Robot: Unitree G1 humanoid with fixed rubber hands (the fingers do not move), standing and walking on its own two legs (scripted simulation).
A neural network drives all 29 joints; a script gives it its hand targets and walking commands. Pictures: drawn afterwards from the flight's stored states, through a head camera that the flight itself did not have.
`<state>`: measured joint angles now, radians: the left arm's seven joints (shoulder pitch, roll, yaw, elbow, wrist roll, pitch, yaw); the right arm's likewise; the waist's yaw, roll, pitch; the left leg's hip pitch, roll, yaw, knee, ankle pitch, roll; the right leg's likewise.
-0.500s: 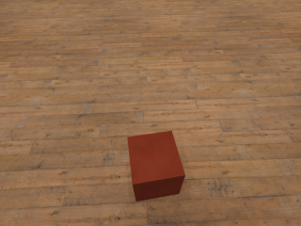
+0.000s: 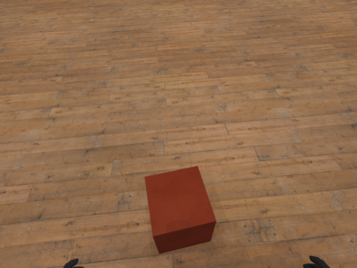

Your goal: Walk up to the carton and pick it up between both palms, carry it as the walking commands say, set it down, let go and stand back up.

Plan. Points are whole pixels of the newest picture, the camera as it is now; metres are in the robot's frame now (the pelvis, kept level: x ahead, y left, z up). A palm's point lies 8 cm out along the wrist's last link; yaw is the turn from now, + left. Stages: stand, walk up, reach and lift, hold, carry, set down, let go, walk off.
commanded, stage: walk up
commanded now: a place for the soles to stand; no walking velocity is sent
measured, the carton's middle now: (178, 209) +0.52 +0.04 -0.62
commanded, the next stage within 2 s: none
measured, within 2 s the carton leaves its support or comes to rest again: neither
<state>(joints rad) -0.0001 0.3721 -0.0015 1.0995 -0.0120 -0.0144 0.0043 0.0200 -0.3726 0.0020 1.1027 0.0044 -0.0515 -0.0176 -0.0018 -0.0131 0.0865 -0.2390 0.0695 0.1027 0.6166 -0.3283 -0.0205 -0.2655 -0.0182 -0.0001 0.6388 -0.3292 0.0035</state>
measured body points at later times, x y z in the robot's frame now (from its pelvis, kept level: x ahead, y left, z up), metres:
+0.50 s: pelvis -0.01 -0.01 +0.01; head +0.00 +0.00 +0.46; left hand +0.09 +0.30 -0.12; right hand +0.05 -0.33 -0.11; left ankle +0.00 +0.13 -0.73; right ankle +0.01 -0.13 -0.71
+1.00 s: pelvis +0.06 -0.05 +0.00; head +0.08 -0.04 +0.44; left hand +0.11 +0.27 -0.13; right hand +0.16 -0.37 -0.12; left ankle +0.08 +0.06 -0.73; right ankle +0.06 -0.15 -0.73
